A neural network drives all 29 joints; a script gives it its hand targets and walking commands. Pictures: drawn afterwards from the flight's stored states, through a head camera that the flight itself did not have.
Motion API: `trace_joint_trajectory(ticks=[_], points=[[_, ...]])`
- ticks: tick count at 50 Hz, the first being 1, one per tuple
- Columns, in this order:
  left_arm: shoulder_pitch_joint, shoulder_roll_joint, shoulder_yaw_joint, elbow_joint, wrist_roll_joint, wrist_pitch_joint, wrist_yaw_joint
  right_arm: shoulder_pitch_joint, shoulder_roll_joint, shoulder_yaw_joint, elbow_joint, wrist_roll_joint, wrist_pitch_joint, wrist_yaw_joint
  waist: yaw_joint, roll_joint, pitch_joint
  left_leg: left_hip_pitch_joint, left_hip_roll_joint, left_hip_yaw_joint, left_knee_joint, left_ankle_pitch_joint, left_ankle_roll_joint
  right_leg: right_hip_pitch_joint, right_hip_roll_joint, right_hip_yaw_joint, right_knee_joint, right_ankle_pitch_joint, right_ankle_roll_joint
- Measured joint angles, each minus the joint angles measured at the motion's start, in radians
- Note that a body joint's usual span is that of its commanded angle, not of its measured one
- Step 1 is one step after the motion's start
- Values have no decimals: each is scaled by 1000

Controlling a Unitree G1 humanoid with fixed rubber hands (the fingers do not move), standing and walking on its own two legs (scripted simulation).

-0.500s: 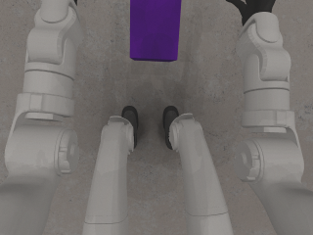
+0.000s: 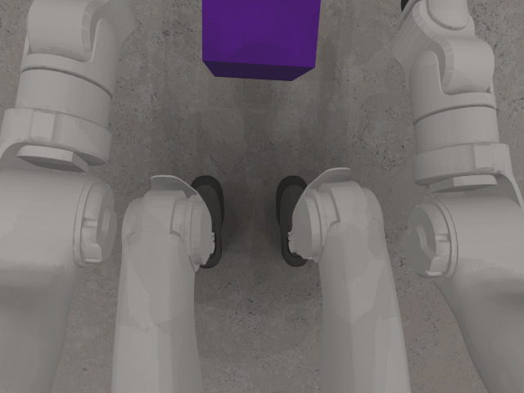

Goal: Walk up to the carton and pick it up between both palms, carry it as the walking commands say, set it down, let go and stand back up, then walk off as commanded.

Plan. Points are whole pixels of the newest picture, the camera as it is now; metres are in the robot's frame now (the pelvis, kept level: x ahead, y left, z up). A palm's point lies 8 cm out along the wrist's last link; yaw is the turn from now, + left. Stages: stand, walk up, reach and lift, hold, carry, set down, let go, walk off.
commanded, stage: reach and lift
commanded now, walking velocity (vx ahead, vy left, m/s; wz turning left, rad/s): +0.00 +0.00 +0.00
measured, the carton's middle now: (258, 15) +0.56 -0.02 -0.35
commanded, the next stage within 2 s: none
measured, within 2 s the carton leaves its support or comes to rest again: neither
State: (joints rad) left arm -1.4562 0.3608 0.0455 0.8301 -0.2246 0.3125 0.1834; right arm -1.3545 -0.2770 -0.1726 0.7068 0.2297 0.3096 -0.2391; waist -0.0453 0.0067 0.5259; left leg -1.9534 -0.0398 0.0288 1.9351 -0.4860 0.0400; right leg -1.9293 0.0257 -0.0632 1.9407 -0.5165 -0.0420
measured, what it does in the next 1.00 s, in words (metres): lowers itself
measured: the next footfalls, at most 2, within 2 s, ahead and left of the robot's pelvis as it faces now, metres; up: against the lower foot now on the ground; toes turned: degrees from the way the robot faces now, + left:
none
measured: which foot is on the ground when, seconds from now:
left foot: down 0.00-1.00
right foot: down 0.00-1.00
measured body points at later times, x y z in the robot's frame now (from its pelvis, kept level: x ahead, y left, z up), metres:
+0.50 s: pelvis +0.02 +0.00 -0.08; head +0.40 -0.01 +0.15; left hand +0.59 +0.14 -0.28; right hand +0.55 -0.20 -0.28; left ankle +0.14 +0.10 -0.42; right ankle +0.14 -0.10 -0.42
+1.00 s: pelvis +0.03 +0.00 -0.10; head +0.41 -0.01 +0.13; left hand +0.59 +0.14 -0.30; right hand +0.57 -0.20 -0.30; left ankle +0.14 +0.10 -0.42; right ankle +0.14 -0.10 -0.42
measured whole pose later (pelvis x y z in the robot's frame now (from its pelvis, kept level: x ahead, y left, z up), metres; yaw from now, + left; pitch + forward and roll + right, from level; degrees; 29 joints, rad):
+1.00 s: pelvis +0.03 +0.00 -0.10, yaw +0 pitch +31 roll -1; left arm -1.53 0.40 -0.08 1.21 -0.32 0.03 0.11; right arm -1.44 -0.35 0.03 1.10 0.35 0.04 -0.14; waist -0.05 0.00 0.52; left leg -2.24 -0.02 0.05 2.30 -0.59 0.05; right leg -2.21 0.02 -0.09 2.31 -0.62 -0.06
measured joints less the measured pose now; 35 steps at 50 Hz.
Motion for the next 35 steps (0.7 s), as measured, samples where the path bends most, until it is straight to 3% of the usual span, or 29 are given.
trace_joint_trajectory(ticks=[24, 35], points=[[-55, 34, -68, 279, -80, -210, -38, -52, -52, 144, 277, 98, -201, 48, -14, -26, -3, -227, 25, 32, 278, -79, 9, -240, 1, -4, 287, -74, -13], [-90, 44, -109, 398, -109, -271, -68, -48, -100, 223, 375, 169, -255, 84, -2, -32, -4, -282, 27, 28, 360, -104, 7, -293, -5, -20, 367, -99, -23]])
